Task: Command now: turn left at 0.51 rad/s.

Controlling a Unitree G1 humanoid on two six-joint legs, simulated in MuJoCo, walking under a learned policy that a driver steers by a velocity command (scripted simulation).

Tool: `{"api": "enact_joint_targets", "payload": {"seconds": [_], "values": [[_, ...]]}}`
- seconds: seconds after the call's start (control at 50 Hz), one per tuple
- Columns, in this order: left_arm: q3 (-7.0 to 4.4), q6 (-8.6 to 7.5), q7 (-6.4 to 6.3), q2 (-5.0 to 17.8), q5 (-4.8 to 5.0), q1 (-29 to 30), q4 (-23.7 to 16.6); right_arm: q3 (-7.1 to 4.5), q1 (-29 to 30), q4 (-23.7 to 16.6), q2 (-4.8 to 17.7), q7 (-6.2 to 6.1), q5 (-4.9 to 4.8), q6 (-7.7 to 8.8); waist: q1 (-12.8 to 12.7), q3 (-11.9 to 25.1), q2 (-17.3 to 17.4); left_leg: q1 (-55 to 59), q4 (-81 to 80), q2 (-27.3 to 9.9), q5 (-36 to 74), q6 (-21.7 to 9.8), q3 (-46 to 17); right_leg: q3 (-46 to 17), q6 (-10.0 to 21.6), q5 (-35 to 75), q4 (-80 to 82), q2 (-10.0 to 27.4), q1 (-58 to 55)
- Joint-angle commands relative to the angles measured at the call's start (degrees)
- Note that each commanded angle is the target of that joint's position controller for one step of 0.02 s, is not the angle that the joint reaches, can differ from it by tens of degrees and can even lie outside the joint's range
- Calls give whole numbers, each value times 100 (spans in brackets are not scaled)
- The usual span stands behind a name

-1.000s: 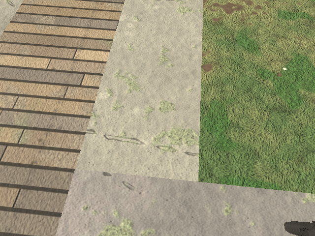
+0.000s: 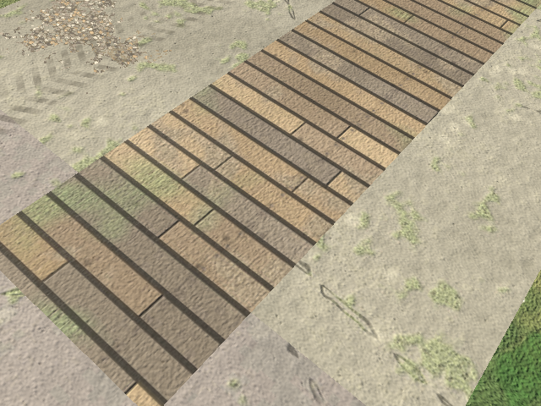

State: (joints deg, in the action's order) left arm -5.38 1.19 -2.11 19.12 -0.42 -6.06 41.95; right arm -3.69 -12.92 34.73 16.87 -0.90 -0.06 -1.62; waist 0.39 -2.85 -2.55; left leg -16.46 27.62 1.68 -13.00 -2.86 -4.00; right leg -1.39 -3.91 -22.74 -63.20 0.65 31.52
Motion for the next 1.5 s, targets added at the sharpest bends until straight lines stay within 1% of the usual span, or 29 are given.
{"api": "enact_joint_targets", "payload": {"seconds": [0.02, 0.1, 0.24, 0.32, 0.34, 0.36, 0.38, 0.4, 0.48, 0.6, 0.7, 0.74, 0.78, 0.8, 0.82, 0.84, 0.88, 0.94, 1.02, 1.1, 1.2, 1.26, 1.3, 1.32, 1.34, 1.36, 1.38, 1.42, 1.5], "values": [[-94, -90, 14, 384, 46, 23, -338, -200, 250, -422, 820, -91, 10, 104, -78, 888, 1010, 1123, -743, -1251, 2380, -975, -1317, -188, -92, 377, 15, 14, 364], [-20, -169, 154, 315, 108, 327, -419, -191, -154, -219, 854, -95, -25, 132, 238, 638, 1284, 1168, -1337, -1217, -1019, -994, -1801, -83, -30, 636, 1444, 66, 250], [48, -548, 352, 298, 174, 353, -420, -182, -293, 38, 1014, 30, -47, 271, 338, 139, 1057, 655, -1452, -1309, -1587, -1094, -2146, 98, 384, 349, 2935, 9, -662], [47, -691, 347, 260, 149, -571, -96, -56, -72, 59, 696, 85, -58, 280, -221, 346, 769, -267, -858, -869, -1599, -760, -1892, 132, 688, 1011, 3875, 6, -2493], [11, -706, 300, 438, 115, -1182, 29, 44, 111, -6, 374, 95, -21, 315, -479, 505, 400, -895, 35, -559, -1555, -479, -1460, -527, 879, 667, 4061, 591, -3252], [-106, -690, 277, 999, 59, -1574, 130, 123, 19, -179, 57, 105, -37, 409, -383, 604, -820, -2012, 1537, 194, -1563, -79, -303, -2158, 1449, -444, 4637, 1518, -3953], [-165, -688, 320, 1074, 47, -1817, 196, -6, 358, -323, 583, 56, -117, 492, -616, 181, -1039, -3046, 2675, 108, -2168, 108, -65, -3574, 2054, -1383, 5203, 2256, -3841], [-61, -708, 306, 771, 78, -1662, 154, -101, 354, -271, 824, 62, -174, 552, -517, -151, -619, -3404, 3272, -197, -1810, 96, -275, -3461, 2045, -1657, 5237, 2177, -3696], [97, -670, 262, 448, 51, -1263, 12, -71, 416, -146, 516, 178, -47, 635, -313, -207, -404, -3255, 3157, -616, -240, 216, 3, -1873, 1589, 250, 5453, 1384, -3317], [97, -580, 196, 591, 114, -1605, 180, 115, 1213, -313, 36, 282, -61, 694, -556, -166, -326, -2125, 1162, -438, 1192, 444, 507, -513, 1440, 2316, 5507, 906, -2714], [50, -512, 187, 757, 211, -1886, 378, 58, 1568, -430, 263, 411, -140, 724, -472, -292, -379, -1658, 335, -326, 1265, 167, 431, -573, 1350, 2754, 5352, 1348, -3122], [8, -464, 165, 877, 204, -1833, 398, -41, 1195, -353, 488, 396, -115, 720, -155, 26, -447, -989, 215, -142, 928, -57, 548, -448, 1224, 4304, 4764, 1377, -3413], [64, -419, 126, 776, 135, -1771, 344, -267, -381, 73, 907, 280, -96, 665, 682, 1095, -325, 1405, 194, -158, 1011, -424, 547, -61, 936, 5163, 2769, 967, -2683], [244, -474, 141, 223, 31, -2194, 115, -388, -1210, 185, 1480, 217, 71, 629, 699, 2171, 805, 3750, 334, -1714, 527, -1111, -1552, 175, 617, 2996, 503, 367, -718], [362, -585, 170, -96, 77, -2511, 184, -338, -1413, 303, 1393, 260, 8, 628, 553, 2896, 1860, 4268, -677, -2440, -747, -1571, -3796, -487, 498, -1006, -701, -358, 326], [190, -658, 219, 532, 265, -1858, 91, -200, -1114, 315, 921, 248, -42, 631, 635, 1981, 1375, 3650, -986, -2197, -1263, -1287, -3411, -670, 564, -852, -1173, -5, 966], [176, -727, 220, 565, 231, -1125, -103, -110, -333, 283, 698, 241, -32, 627, 339, 734, 637, 1981, -1259, -1786, -211, -1061, -2040, -305, 606, 169, -768, 484, 960], [180, -587, 234, 300, 154, -1424, 18, -64, 76, 303, 470, 270, 45, 720, -133, 489, 795, 854, -1775, -1400, 676, -1115, -1213, -305, 481, 769, -318, 774, 239], [209, -476, 187, 183, 51, -862, -177, -105, -66, 578, 625, 227, 0, 821, -129, 47, 593, 489, -2134, -1329, 1202, -1205, -612, -226, 236, 1510, 589, 851, 645], [289, -587, 277, 13, 64, 1, -392, -123, -361, 768, 779, 151, -45, 756, 174, -110, 493, 597, -2151, -1088, 1380, -959, -68, -13, 249, 2801, 2235, 641, 444], [290, -659, 439, 90, 133, 765, -699, -164, -914, 1111, 952, 118, -119, 619, 421, -225, 479, 1530, -1828, -1476, 1361, -870, -160, -15, 443, 2751, 3138, 445, 549], [236, -676, 499, 236, 116, 610, -730, -199, -923, 1217, 1036, 76, -126, 508, 226, -40, 611, 2078, -1312, -1640, 2265, -704, -208, 78, 672, 2029, 3373, 281, 217], [47, -673, 439, 565, 95, -563, -417, -171, -767, 1211, 1012, 51, -90, 437, -423, 733, 620, 1908, 141, -1267, 3913, -475, 107, 418, 955, 1948, 3550, -72, -1494], [-72, -650, 377, 927, 57, -1586, -212, -52, -819, 1091, 759, 29, 19, 438, -800, 1608, 236, 891, 1734, -963, 2862, -270, 322, -333, 1270, 2258, 3247, 655, -3270], [-188, -626, 380, 1451, 9, -1954, -106, 160, -1610, 987, 49, 89, 7, 556, -450, 2389, -1296, -1524, 3927, 114, -613, 172, 418, -3147, 2231, 955, 3749, 2030, -5369], [-40, -613, 388, 869, 81, -2042, -122, 81, -1330, 1099, 490, 126, -74, 677, -687, 2540, -1043, -2231, 4633, 91, -1966, 147, -392, -4137, 2226, 247, 4470, 2122, -5458], [44, -615, 373, 669, 81, -1614, -161, -30, -784, 926, 854, 161, -233, 747, -648, 1591, -663, -2685, 4822, -221, -1621, 82, -340, -3291, 1963, 222, 4579, 1976, -4763], [113, -614, 376, 439, 28, -955, -224, -16, -200, 790, 742, 127, -127, 768, -338, 641, 16, -2446, 4199, -710, -751, 97, -45, -2086, 1773, 1336, 4835, 1538, -3215], [130, -748, 394, 342, 29, -774, -131, 10, -497, 920, 411, 94, -53, 543, 58, 465, -171, -1739, 3507, -948, -187, 270, -4, -1174, 1826, 2308, 5392, 1219, -2246]]}}
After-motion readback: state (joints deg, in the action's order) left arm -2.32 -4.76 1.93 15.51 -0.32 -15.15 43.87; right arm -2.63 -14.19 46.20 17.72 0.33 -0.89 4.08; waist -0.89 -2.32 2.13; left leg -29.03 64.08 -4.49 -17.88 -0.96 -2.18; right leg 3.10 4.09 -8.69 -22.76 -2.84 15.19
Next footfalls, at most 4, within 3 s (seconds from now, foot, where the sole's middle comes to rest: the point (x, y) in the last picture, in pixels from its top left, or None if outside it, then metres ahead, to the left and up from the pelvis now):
0.34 right None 0.10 -0.13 -0.78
0.78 left None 0.41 0.14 -0.78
1.32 right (279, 293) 0.74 -0.07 -0.78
1.86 left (191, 208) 1.01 0.20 -0.78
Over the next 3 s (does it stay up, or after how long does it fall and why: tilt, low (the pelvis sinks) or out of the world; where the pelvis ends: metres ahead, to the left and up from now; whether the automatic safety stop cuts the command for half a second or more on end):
stays up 1.48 0.13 -0.02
